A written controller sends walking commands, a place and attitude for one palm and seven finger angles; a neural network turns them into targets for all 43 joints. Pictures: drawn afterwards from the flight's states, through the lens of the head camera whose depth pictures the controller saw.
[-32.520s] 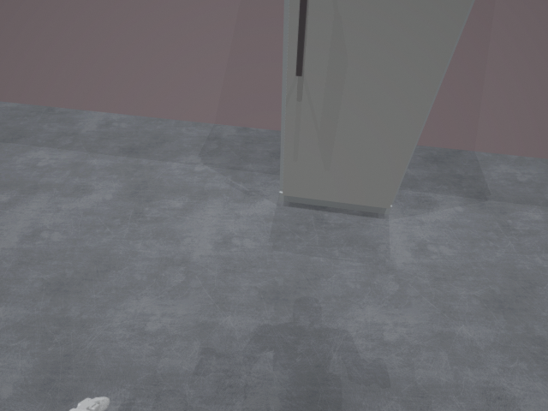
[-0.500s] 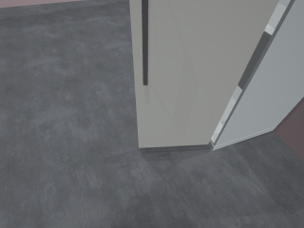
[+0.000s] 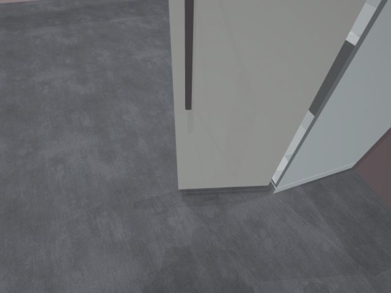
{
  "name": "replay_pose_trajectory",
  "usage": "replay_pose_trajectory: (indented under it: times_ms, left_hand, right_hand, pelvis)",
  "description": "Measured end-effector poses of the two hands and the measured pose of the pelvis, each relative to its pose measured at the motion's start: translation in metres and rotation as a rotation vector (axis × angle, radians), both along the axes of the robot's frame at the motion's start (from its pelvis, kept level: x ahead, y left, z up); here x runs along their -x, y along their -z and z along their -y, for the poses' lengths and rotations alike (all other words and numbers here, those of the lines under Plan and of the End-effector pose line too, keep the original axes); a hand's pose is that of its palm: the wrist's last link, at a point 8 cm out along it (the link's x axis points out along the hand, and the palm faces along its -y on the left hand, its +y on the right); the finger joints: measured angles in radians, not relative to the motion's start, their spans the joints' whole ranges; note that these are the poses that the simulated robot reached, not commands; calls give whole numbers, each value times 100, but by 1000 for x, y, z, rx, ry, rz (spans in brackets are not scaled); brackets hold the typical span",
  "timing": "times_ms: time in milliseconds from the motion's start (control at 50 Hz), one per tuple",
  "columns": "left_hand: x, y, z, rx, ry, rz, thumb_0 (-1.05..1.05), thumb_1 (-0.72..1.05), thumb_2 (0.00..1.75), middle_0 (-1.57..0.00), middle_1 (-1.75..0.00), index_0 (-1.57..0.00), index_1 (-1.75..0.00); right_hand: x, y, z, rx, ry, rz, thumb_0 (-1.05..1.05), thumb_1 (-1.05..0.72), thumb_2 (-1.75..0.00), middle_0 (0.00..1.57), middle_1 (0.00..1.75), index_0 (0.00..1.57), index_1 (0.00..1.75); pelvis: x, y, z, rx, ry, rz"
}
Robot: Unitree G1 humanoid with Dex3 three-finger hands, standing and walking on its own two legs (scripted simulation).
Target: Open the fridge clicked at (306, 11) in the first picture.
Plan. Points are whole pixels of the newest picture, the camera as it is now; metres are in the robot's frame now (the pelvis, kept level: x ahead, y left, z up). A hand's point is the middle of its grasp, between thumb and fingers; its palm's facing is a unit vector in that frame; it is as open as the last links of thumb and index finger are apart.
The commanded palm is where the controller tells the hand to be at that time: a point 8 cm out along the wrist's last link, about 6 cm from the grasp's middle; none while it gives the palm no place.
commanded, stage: stand and wait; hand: left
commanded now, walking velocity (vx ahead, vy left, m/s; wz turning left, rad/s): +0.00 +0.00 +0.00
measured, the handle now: (188, 31) +0.68 +0.06 +0.19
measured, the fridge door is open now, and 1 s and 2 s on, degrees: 74 74 74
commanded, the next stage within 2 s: none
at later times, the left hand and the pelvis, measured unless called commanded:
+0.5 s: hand out of the picture +0.01 +0.17 -0.18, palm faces +0.01 -0.98 -0.19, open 7.4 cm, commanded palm none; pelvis +0.01 +0.00 +0.00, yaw +0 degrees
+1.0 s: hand out of the picture +0.01 +0.16 -0.18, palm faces +0.02 -0.98 -0.18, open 7.4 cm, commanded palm none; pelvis +0.02 -0.01 +0.00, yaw +0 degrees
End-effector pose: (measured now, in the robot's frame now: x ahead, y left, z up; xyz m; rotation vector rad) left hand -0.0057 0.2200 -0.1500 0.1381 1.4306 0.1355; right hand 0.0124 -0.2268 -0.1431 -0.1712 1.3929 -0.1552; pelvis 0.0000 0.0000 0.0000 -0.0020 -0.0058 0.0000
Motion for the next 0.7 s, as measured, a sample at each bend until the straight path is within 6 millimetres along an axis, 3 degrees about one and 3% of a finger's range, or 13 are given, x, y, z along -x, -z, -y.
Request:
replay_pose_trajectory:
  times_ms: [340,700]
  left_hand:
    - [-15,-2,-4,-14,6,14,0,90,90,-20,-30,-20,-30]
    - [-11,-2,4,-6,-1,-9,0,90,90,-20,-30,-20,-30]
  right_hand:
    - [-8,0,0,-3,0,1,1,-91,-90,20,30,20,30]
    - [-9,1,3,-7,3,-11,1,-91,-90,20,30,20,30]
  pelvis:
    - [-9,-1,0,-5,2,-2]
    - [-15,-1,5,-9,3,-1]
